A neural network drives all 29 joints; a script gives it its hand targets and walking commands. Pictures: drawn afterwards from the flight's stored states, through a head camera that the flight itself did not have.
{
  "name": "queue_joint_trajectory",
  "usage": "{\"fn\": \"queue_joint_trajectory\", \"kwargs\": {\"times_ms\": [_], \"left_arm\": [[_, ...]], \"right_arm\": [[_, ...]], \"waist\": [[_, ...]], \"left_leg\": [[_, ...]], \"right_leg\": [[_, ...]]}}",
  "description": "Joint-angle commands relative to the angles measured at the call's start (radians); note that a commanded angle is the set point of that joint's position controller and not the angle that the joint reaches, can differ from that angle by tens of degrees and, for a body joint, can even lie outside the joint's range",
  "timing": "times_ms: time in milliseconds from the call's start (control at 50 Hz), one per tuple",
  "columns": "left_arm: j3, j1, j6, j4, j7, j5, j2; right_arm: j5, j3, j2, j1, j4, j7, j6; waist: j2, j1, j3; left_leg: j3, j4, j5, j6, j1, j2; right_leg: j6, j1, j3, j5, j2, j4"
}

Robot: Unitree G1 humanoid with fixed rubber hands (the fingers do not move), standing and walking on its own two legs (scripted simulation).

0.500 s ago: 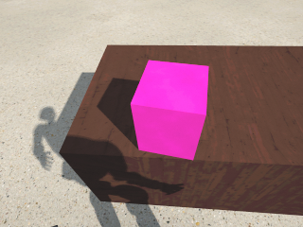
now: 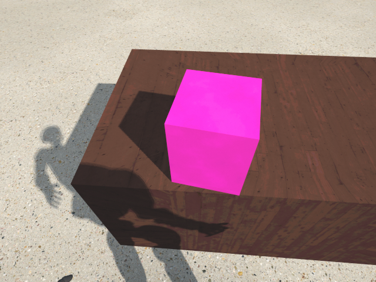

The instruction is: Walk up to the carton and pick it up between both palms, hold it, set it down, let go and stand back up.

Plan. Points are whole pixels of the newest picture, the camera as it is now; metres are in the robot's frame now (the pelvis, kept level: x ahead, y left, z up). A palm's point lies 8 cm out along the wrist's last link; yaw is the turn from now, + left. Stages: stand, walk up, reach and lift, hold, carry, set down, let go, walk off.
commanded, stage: reach and lift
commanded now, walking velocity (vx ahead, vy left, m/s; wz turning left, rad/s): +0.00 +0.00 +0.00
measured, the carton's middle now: (213, 133) +0.48 -0.03 -0.01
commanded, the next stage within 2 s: none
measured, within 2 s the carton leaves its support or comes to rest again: neither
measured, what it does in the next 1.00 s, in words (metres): stands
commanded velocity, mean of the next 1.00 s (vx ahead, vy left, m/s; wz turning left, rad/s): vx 0.00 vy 0.00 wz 0.00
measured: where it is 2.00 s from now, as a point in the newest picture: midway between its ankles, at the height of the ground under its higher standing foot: outside the picture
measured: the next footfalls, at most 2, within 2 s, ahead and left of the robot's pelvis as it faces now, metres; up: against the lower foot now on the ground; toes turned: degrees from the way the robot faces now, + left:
none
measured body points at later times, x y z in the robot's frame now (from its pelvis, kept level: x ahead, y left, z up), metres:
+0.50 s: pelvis -0.01 +0.00 +0.00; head +0.00 +0.02 +0.45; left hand +0.17 +0.28 -0.08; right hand +0.14 -0.30 -0.07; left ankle +0.03 +0.13 -0.73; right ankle -0.02 -0.14 -0.73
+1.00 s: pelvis -0.02 +0.01 +0.01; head +0.00 +0.04 +0.46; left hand +0.19 +0.27 -0.06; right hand +0.13 -0.23 -0.05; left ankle +0.03 +0.13 -0.73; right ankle -0.02 -0.14 -0.73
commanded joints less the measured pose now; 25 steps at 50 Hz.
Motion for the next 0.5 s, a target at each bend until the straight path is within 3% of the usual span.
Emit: {"fn": "queue_joint_trajectory", "kwargs": {"times_ms": [0,40,60,100,120,140,160,200,220,260,300,360,480], "left_arm": [[0.016,-0.420,0.253,-0.382,0.051,-0.022,0.182],[0.007,-0.377,0.303,-0.469,0.043,-0.001,0.169],[0.002,-0.364,0.313,-0.507,0.045,0.020,0.155],[0.032,-0.291,0.310,-0.554,0.039,0.025,0.142],[0.050,-0.255,0.296,-0.566,0.039,0.037,0.147],[0.072,-0.213,0.281,-0.582,0.035,0.042,0.141],[0.088,-0.190,0.268,-0.596,0.038,0.056,0.148],[0.100,-0.129,0.266,-0.567,0.030,0.061,0.116],[0.112,-0.103,0.262,-0.571,0.029,0.070,0.111],[0.132,-0.087,0.263,-0.572,0.022,0.074,0.098],[0.132,-0.075,0.261,-0.543,0.020,0.071,0.094],[0.105,-0.090,0.251,-0.522,0.005,0.055,0.054],[0.106,-0.115,0.179,-0.565,-0.006,0.009,0.100]], "right_arm": [[-0.127,-0.131,-0.147,-0.370,-0.049,0.068,-0.123],[-0.098,-0.132,-0.168,-0.318,-0.073,0.055,-0.125],[-0.094,-0.124,-0.156,-0.273,-0.077,0.054,-0.127],[-0.052,-0.104,-0.150,-0.210,-0.128,0.040,-0.130],[-0.029,-0.098,-0.141,-0.166,-0.124,0.032,-0.135],[-0.016,-0.086,-0.145,-0.168,-0.141,0.024,-0.148],[-0.006,-0.080,-0.139,-0.157,-0.144,0.024,-0.157],[0.019,-0.069,-0.149,-0.152,-0.163,0.020,-0.177],[0.031,-0.059,-0.151,-0.138,-0.158,0.024,-0.179],[0.038,-0.040,-0.143,-0.146,-0.153,0.020,-0.181],[0.047,-0.026,-0.132,-0.134,-0.150,0.027,-0.179],[0.052,-0.012,-0.107,-0.130,-0.153,0.029,-0.170],[0.049,-0.020,-0.041,-0.095,-0.291,-0.003,-0.193]], "waist": [[-0.053,-0.091,0.111],[-0.080,-0.105,0.027],[-0.032,-0.103,-0.037],[-0.030,-0.094,-0.143],[-0.037,-0.110,-0.179],[-0.032,-0.083,-0.186],[0.008,-0.072,-0.208],[-0.008,-0.055,-0.174],[0.022,-0.035,-0.176],[0.028,-0.025,-0.149],[-0.008,-0.022,-0.137],[-0.015,-0.038,-0.083],[-0.054,-0.030,-0.153]], "left_leg": [[0.095,0.053,-0.222,-0.014,-0.002,0.047],[0.094,0.071,-0.138,-0.004,0.133,0.063],[0.096,0.043,-0.096,0.001,0.147,0.069],[0.097,0.056,0.093,-0.003,0.218,0.048],[0.094,0.058,0.176,-0.008,0.280,0.039],[0.091,0.057,0.263,-0.018,0.292,0.030],[0.087,0.047,0.313,-0.030,0.342,0.021],[0.073,0.035,0.419,-0.040,0.372,0.014],[0.067,0.022,0.448,-0.048,0.386,0.007],[0.072,-0.019,0.448,-0.042,0.375,-0.010],[0.076,-0.030,0.412,-0.037,0.354,-0.014],[0.086,-0.079,0.355,-0.028,0.366,-0.004],[0.112,-0.109,0.262,-0.003,0.320,-0.024]], "right_leg": [[-0.087,-0.269,-0.045,-0.244,-0.009,0.016],[-0.090,-0.282,-0.067,-0.161,-0.003,0.000],[-0.079,-0.210,-0.074,-0.076,0.012,0.011],[-0.059,-0.132,-0.081,0.193,0.009,0.011],[-0.053,-0.108,-0.080,0.300,0.017,-0.002],[-0.041,-0.072,-0.076,0.391,0.019,-0.003],[-0.036,-0.052,-0.073,0.411,0.019,-0.022],[-0.030,-0.019,-0.079,0.480,0.043,-0.043],[-0.031,0.000,-0.069,0.481,0.043,-0.058],[-0.027,0.052,-0.056,0.517,0.038,-0.098],[-0.018,0.060,-0.048,0.519,0.038,-0.105],[-0.012,0.041,-0.050,0.432,0.043,-0.149],[0.004,0.089,-0.029,0.388,0.037,-0.168]]}}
